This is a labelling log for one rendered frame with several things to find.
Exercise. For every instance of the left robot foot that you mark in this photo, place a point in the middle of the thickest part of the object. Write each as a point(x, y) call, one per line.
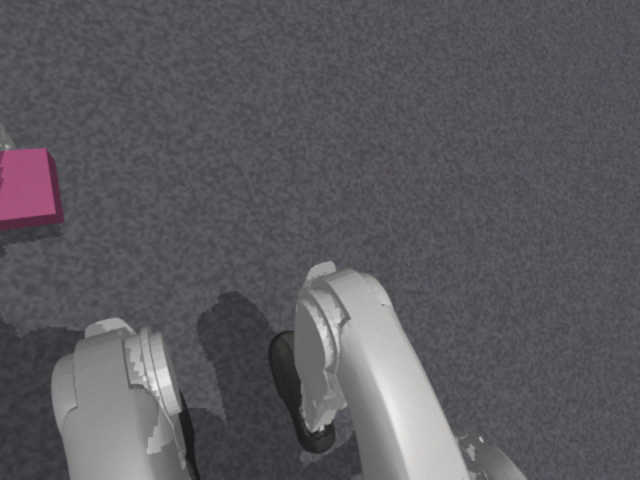
point(189, 437)

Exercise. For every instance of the right robot foot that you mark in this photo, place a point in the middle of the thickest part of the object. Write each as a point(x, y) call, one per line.
point(288, 384)

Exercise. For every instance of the right robot hand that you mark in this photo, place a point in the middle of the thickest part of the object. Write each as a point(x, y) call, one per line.
point(491, 462)

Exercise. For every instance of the small box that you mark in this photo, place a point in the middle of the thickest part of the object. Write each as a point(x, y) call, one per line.
point(29, 189)

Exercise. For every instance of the left robot hand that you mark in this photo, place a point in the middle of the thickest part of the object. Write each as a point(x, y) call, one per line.
point(6, 142)

